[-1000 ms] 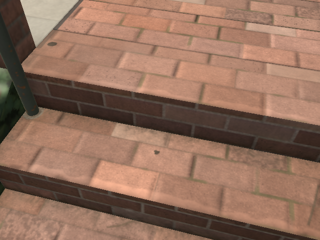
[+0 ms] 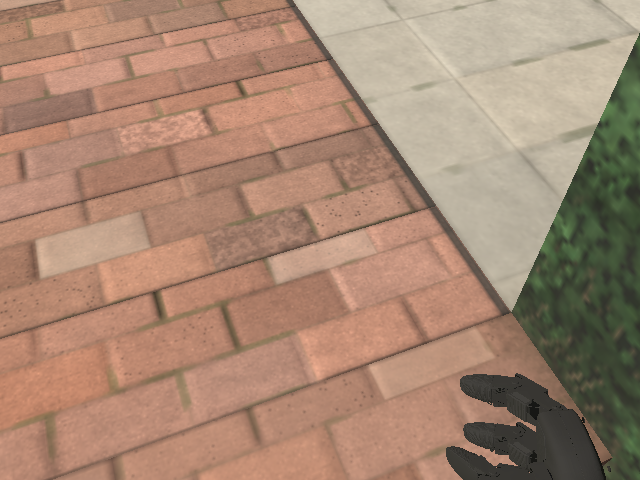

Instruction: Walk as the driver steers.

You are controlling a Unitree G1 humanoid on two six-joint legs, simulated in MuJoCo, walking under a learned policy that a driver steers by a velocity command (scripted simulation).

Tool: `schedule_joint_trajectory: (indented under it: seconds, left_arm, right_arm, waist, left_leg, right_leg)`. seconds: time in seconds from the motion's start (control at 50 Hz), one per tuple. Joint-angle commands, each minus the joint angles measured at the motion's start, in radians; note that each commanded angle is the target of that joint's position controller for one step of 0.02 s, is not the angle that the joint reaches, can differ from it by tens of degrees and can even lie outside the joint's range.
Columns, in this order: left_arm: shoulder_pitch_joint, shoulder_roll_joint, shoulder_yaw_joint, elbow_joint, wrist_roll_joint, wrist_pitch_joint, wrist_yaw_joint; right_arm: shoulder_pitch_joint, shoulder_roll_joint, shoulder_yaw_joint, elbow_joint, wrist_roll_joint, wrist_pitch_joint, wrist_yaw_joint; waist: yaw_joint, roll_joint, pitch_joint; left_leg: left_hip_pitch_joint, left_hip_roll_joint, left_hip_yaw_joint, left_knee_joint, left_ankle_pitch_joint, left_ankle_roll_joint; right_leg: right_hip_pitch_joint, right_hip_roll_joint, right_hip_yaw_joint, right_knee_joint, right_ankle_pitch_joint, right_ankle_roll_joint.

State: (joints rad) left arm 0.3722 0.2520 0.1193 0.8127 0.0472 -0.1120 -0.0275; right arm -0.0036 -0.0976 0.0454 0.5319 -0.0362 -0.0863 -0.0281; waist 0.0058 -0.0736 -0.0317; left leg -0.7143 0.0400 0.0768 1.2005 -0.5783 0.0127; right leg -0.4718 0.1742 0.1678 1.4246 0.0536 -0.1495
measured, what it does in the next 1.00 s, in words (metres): climbs, turning left: right foot 0.18 m higher, then left foot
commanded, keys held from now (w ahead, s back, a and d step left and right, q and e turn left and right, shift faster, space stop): w+q+shift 0.46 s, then q+shift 0.54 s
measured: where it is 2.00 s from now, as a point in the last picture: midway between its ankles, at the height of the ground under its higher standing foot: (289, 184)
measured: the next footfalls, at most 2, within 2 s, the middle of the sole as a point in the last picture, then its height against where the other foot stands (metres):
right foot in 0.28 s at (429, 429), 0.18 m higher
left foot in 0.70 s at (290, 258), level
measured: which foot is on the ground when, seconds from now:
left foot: down 0.00-0.30, up 0.32-0.68, down 0.70-1.00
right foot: up 0.00-0.26, down 0.28-0.66, up 0.68-0.98, down 1.00-1.00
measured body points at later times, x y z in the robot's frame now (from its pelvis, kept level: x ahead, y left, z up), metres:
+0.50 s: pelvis +0.47 -0.03 +0.25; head +0.48 -0.04 +0.70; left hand +0.47 +0.26 +0.13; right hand +0.65 -0.27 +0.15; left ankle +0.43 +0.09 -0.25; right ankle +0.43 -0.15 -0.45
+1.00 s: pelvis +0.81 +0.01 +0.27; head +0.84 +0.04 +0.72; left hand +0.94 +0.34 +0.24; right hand +1.04 -0.19 +0.16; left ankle +0.78 +0.09 -0.45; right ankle +1.01 -0.03 -0.44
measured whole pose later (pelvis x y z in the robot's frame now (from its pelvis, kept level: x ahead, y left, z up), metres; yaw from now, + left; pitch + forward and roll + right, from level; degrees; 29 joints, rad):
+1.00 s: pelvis +0.81 +0.01 +0.27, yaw +36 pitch +3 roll -1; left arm -0.11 0.18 0.03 0.56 -0.01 -0.05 0.03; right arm 0.30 -0.31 -0.11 0.67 0.05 0.04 -0.02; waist -0.08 0.02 0.03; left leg -0.38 -0.25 -0.32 0.64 -0.27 0.07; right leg -0.53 0.05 0.19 0.53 0.02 0.04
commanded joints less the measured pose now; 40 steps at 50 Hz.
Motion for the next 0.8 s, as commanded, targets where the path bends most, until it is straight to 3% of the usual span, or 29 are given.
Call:
schedule_joint_trajectory:
  seconds: [0.02,0.08,0.12,0.16,0.2,0.22,0.24,0.26,0.28,0.3,0.32,0.34,0.36,0.38,0.42,0.46,0.52,0.56,0.58,0.6,0.64,0.66,0.68,0.7,0.72,0.74,0.76,0.78,0.8]
  left_arm:
    - [-0.269,-0.158,-0.084,-0.32,0.035,-0.014,-0.021]
    - [-0.378,-0.222,-0.135,-0.378,0.014,0.056,0.013]
    - [-0.492,-0.171,-0.138,-0.438,-0.01,0.068,0.019]
    - [-0.673,-0.193,-0.161,-0.541,-0.012,0.079,0.044]
    - [-0.733,-0.178,-0.173,-0.584,-0.031,0.063,0.033]
    - [-0.559,-0.179,-0.183,-0.526,-0.056,0.06,0.004]
    - [-0.305,-0.086,-0.123,-0.424,-0.065,0.054,0.009]
    - [-0.022,-0.038,-0.073,-0.382,-0.054,0.07,0.026]
    - [0.066,0.083,-0.024,-0.358,-0.027,0.097,0.042]
    - [0.051,0.242,0.017,-0.35,0.012,0.08,0.053]
    - [0.015,0.248,0.023,-0.318,-0.002,0.074,0.042]
    - [-0.139,0.176,0.008,-0.3,-0.006,0.051,0.017]
    - [-0.228,0.094,-0.011,-0.233,-0.036,0.023,0.009]
    - [-0.24,0.034,-0.023,-0.162,-0.035,0.0,0.006]
    - [-0.164,-0.038,-0.038,-0.012,0.006,-0.013,0.003]
    - [-0.085,-0.063,-0.053,0.027,-0.025,-0.038,0.016]
    - [-0.159,0.005,-0.055,0.017,-0.05,-0.069,0.03]
    - [-0.161,0.055,-0.054,-0.006,-0.073,-0.076,0.081]
    - [-0.175,0.077,-0.053,-0.021,-0.09,-0.074,0.096]
    - [-0.368,0.079,-0.066,-0.124,0.056,-0.071,0.014]
    - [-0.324,0.305,0.01,-0.166,0.083,-0.049,-0.014]
    - [-0.29,0.339,0.02,-0.164,0.082,-0.035,-0.012]
    - [-0.195,0.308,0.009,-0.132,0.103,-0.02,-0.008]
    - [-0.102,0.078,-0.04,-0.09,0.092,-0.009,-0.043]
    - [0.181,-0.165,-0.103,-0.132,0.097,-0.008,-0.085]
    - [0.22,0.023,-0.073,-0.13,0.031,-0.015,-0.084]
    - [-0.204,0.179,-0.041,-0.253,-0.094,-0.05,0.019]
    - [-0.281,0.167,-0.043,-0.269,-0.049,-0.05,0.068]
    - [-0.24,0.148,-0.044,-0.262,-0.042,-0.04,0.088]
  right_arm:
    - [0.212,-0.089,-0.088,0.184,0.013,-0.026,0.004]
    - [0.375,-0.068,-0.09,0.361,0.005,-0.063,0.021]
    - [0.361,-0.07,-0.082,0.388,0.009,-0.074,0.028]
    - [0.421,-0.123,-0.088,0.453,0.009,-0.071,0.02]
    - [0.494,-0.142,-0.101,0.497,0.044,-0.063,0.007]
    - [0.424,-0.201,-0.112,0.45,0.079,-0.05,0.003]
    - [0.529,-0.299,-0.11,0.415,0.1,-0.088,0.019]
    - [0.478,-0.51,-0.177,0.375,0.098,-0.119,0.042]
    - [0.432,-0.565,-0.223,0.334,0.088,-0.133,0.059]
    - [0.427,-0.391,-0.204,0.271,0.102,-0.144,0.098]
    - [0.358,-0.307,-0.213,0.196,0.075,-0.134,0.105]
    - [0.41,-0.2,-0.202,0.166,0.057,-0.108,0.088]
    - [0.399,-0.133,-0.184,0.162,0.033,-0.089,0.077]
    - [0.336,-0.076,-0.162,0.124,0.0,-0.068,0.068]
    - [0.31,-0.005,-0.123,0.096,0.012,-0.019,0.067]
    - [0.333,-0.031,-0.118,0.116,0.023,0.036,0.068]
    - [0.14,-0.114,-0.123,0.028,0.016,0.102,0.043]
    - [0.147,-0.138,-0.123,0.06,-0.013,0.103,0.066]
    - [0.177,-0.134,-0.113,0.087,-0.004,0.093,0.084]
    - [0.278,-0.136,-0.094,0.171,0.022,0.041,0.134]
    - [0.477,-0.27,-0.145,0.264,0.069,-0.002,0.133]
    - [0.634,-0.346,-0.177,0.316,0.076,-0.007,0.11]
    - [0.842,-0.369,-0.199,0.393,0.028,0.002,0.069]
    - [0.845,-0.355,-0.188,0.443,-0.048,0.007,0.041]
    - [0.692,-0.539,-0.208,0.344,-0.034,0.005,0.04]
    - [0.499,-0.477,-0.199,0.259,-0.022,-0.007,0.049]
    - [0.236,-0.365,-0.183,0.108,0.071,0.017,0.046]
    - [0.176,-0.347,-0.168,0.077,0.095,0.008,0.048]
    - [0.153,-0.368,-0.174,0.062,0.094,0.001,0.048]
  waist:
    - [0.003,0.158,-0.081]
    - [0.013,0.069,0.163]
    - [0.043,0.065,0.295]
    - [0.028,0.167,0.3]
    - [0.017,0.089,0.281]
    - [0.085,-0.005,0.093]
    - [0.138,-0.027,-0.216]
    - [0.31,0.111,-0.384]
    - [0.361,0.174,-0.473]
    - [0.299,-0.103,-0.483]
    - [0.249,-0.234,-0.519]
    - [0.118,-0.133,-0.402]
    - [0.052,-0.003,-0.246]
    - [0.019,0.042,-0.095]
    - [-0.039,0.042,-0.009]
    - [-0.041,0.04,0.028]
    - [-0.093,0.068,0.213]
    - [-0.102,0.027,0.143]
    - [-0.112,0.017,0.094]
    - [-0.18,-0.148,-0.122]
    - [-0.22,-0.064,-0.061]
    - [-0.272,0.049,-0.035]
    - [-0.331,0.192,0.002]
    - [-0.268,0.362,-0.085]
    - [0.016,0.369,-0.328]
    - [0.008,0.206,-0.374]
    - [-0.023,0.124,-0.052]
    - [-0.004,-0.054,-0.074]
    - [0.041,-0.08,-0.099]
  left_leg:
    - [0.562,0.301,-0.809,-0.775,-0.207,0.211]
    - [0.501,0.259,-0.461,-0.877,0.094,0.127]
    - [0.374,0.209,-0.251,-1.024,0.24,0.106]
    - [0.364,0.218,-0.199,-1.206,0.358,0.174]
    - [0.307,0.147,-0.08,-1.358,0.431,0.166]
    - [0.073,0.098,-0.009,-1.383,0.628,0.191]
    - [0.099,0.129,-0.066,-1.131,1.417,0.23]
    - [0.239,0.171,-0.104,-0.865,1.802,0.21]
    - [0.35,0.166,-0.196,-0.506,1.888,0.143]
    - [0.229,-0.002,-0.26,-0.06,1.092,0.077]
    - [0.095,-0.152,-0.306,0.491,0.552,0.063]
    - [-0.046,-0.104,-0.326,0.731,0.534,0.053]
    - [-0.085,-0.046,-0.227,0.729,0.599,0.051]
    - [-0.159,-0.018,-0.205,0.747,0.597,0.071]
    - [-0.273,-0.024,-0.212,0.818,0.464,0.127]
    - [-0.356,-0.035,-0.239,0.722,0.395,0.127]
    - [-0.281,-0.016,-0.145,0.163,0.35,0.08]
    - [-0.065,-0.059,-0.022,-0.178,0.619,0.065]
    - [0.085,-0.062,0.022,-0.361,0.719,0.07]
    - [0.413,-0.083,-0.041,-0.352,0.815,0.054]
    - [0.598,-0.172,0.056,-0.349,0.831,0.008]
    - [0.731,-0.18,0.051,-0.492,0.903,0.028]
    - [0.874,-0.121,-0.059,-0.623,1.002,0.096]
    - [1.077,-0.063,-0.176,-0.722,1.102,0.213]
    - [1.23,0.036,-0.458,-0.608,1.777,0.421]
    - [1.237,0.177,-0.639,-0.629,1.715,0.533]
    - [0.83,0.123,-0.677,-0.787,1.362,0.459]
    - [0.731,0.114,-0.713,-0.853,1.173,0.42]
    - [0.652,0.15,-0.8,-0.889,0.977,0.41]
  right_leg:
    - [-0.632,-0.113,0.081,0.698,-0.156,-0.021]
    - [-0.928,-0.104,0.083,0.879,-0.503,-0.032]
    - [-0.911,-0.124,0.014,0.571,-0.596,0.001]
    - [-0.947,-0.203,-0.177,0.679,-0.717,-0.008]
    - [-0.675,-0.275,-0.27,0.269,-0.716,-0.021]
    - [-0.009,-0.251,-0.309,-0.122,-0.403,-0.031]
    - [0.497,-0.096,-0.386,-0.063,-0.41,-0.003]
    - [0.662,-0.081,-0.306,-0.198,-0.401,0.019]
    - [0.618,-0.121,-0.099,-0.329,-0.668,0.02]
    - [0.582,-0.385,0.43,-0.687,-0.927,-0.045]
    - [0.514,-0.549,0.813,-1.02,-0.939,-0.057]
    - [0.44,-0.58,0.768,-1.035,-0.911,-0.05]
    - [0.299,-0.55,0.593,-0.974,-0.923,-0.064]
    - [0.179,-0.522,0.432,-0.933,-0.776,-0.054]
    - [0.176,-0.435,0.157,-0.891,-0.567,-0.015]
    - [0.243,-0.457,0.042,-0.986,-0.411,0.039]
    - [0.118,-0.412,-0.249,-1.208,-0.038,0.133]
    - [0.162,-0.324,-0.395,-1.221,0.169,0.148]
    - [0.186,-0.302,-0.445,-1.232,0.177,0.147]
    - [0.111,-0.311,-0.477,-1.238,0.395,0.149]
    - [0.154,-0.328,-0.483,-1.07,0.699,0.272]
    - [0.17,-0.332,-0.463,-0.836,0.75,0.364]
    - [0.111,-0.312,-0.37,-0.355,0.347,0.455]
    - [-0.043,-0.136,-0.253,0.115,-0.633,0.433]
    - [-0.109,-0.102,-0.073,0.22,-0.641,0.393]
    - [-0.201,-0.122,0.059,0.209,-0.643,0.415]
    - [-0.313,-0.083,-0.049,0.158,-0.633,0.301]
    - [-0.266,-0.118,-0.016,0.115,-0.584,0.259]
    - [-0.251,-0.146,0.018,0.044,-0.521,0.243]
